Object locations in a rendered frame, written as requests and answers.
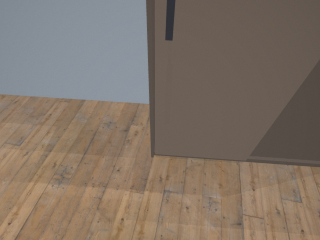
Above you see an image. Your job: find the wardrobe door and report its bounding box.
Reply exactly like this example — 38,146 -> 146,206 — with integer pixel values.
250,60 -> 320,161
155,0 -> 320,161

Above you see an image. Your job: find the handle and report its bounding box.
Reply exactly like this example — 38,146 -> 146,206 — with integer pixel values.
165,0 -> 176,41

